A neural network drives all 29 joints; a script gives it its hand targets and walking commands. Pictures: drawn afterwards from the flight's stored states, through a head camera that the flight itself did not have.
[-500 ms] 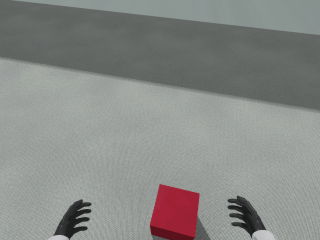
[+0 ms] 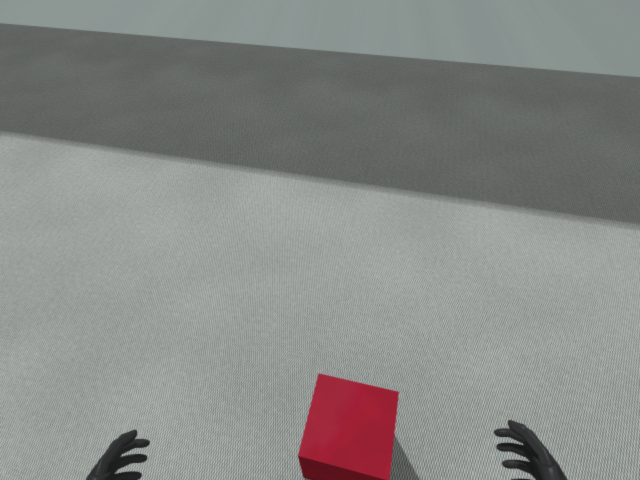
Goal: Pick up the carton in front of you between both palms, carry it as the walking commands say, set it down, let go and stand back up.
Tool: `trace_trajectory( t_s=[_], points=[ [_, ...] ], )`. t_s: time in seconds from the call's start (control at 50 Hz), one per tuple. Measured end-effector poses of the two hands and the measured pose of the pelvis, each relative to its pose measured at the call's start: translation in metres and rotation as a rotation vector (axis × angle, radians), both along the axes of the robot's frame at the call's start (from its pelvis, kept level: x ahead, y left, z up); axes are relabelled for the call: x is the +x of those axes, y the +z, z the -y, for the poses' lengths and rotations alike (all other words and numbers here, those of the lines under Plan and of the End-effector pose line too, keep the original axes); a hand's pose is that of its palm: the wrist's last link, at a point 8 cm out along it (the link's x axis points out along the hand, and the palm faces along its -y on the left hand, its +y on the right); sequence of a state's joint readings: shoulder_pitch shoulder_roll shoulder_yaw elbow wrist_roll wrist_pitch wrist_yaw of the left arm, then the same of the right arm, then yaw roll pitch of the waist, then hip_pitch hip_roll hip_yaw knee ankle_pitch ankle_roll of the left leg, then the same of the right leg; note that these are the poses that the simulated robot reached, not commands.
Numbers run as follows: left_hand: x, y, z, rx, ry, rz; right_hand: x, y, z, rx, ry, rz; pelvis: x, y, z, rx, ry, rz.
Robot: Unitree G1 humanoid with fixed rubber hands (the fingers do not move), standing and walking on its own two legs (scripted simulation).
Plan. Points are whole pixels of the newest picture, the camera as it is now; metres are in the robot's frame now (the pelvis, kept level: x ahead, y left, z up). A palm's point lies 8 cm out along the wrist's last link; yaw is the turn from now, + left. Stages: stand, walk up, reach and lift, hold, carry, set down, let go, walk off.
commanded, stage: stand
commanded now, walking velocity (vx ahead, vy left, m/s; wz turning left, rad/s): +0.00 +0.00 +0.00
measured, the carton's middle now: (348, 436) +0.34 -0.06 -0.64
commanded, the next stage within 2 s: none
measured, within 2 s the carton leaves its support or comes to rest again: neither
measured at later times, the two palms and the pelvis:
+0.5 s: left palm out of the picture +0.11 +0.28 -0.08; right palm out of the picture +0.13 -0.30 -0.10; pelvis +0.01 -0.01 +0.00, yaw +2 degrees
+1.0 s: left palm out of the picture +0.09 +0.30 -0.09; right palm out of the picture +0.09 -0.31 -0.10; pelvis +0.00 -0.01 +0.01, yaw +1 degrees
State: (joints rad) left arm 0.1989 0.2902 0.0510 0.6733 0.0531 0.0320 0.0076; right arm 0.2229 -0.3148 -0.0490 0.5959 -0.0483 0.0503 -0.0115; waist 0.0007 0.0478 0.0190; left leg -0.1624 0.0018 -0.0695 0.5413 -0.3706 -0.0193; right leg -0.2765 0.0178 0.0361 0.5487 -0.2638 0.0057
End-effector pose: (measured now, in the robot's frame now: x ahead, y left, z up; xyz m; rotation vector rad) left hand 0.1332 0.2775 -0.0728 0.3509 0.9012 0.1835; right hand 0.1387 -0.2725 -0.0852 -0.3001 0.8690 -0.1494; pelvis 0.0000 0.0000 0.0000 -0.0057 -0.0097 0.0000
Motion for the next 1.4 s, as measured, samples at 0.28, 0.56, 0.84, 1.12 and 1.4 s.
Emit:
trace_trajectory(
  t_s=[0.28, 0.56, 0.84, 1.12, 1.4],
  points=[
    [-0.017, -0.005, -0.009, 0.036, 0.066, -0.084, -0.004, -0.016, 0.02, -0.027, 0.019, -0.103, 0.011, 0.002, 0.01, 0.005, 0.023, 0.003],
    [-0.023, -0.011, -0.006, 0.015, 0.089, -0.118, -0.013, -0.015, 0.029, -0.05, 0.016, -0.144, 0.011, 0.005, 0.014, 0.003, 0.028, 0.017],
    [-0.038, -0.011, -0.015, 0.018, 0.103, -0.155, -0.036, -0.016, 0.035, -0.063, 0.003, -0.191, 0.002, 0.008, 0.013, 0.006, 0.021, 0.03],
    [-0.05, -0.013, -0.02, 0.019, 0.106, -0.193, -0.055, -0.017, 0.039, -0.067, -0.015, -0.233, -0.005, 0.01, 0.011, 0.008, 0.014, 0.035],
    [-0.052, -0.014, -0.023, 0.023, 0.102, -0.208, -0.063, -0.017, 0.041, -0.067, -0.033, -0.256, -0.008, 0.011, 0.01, 0.01, 0.007, 0.035]
  ],
)
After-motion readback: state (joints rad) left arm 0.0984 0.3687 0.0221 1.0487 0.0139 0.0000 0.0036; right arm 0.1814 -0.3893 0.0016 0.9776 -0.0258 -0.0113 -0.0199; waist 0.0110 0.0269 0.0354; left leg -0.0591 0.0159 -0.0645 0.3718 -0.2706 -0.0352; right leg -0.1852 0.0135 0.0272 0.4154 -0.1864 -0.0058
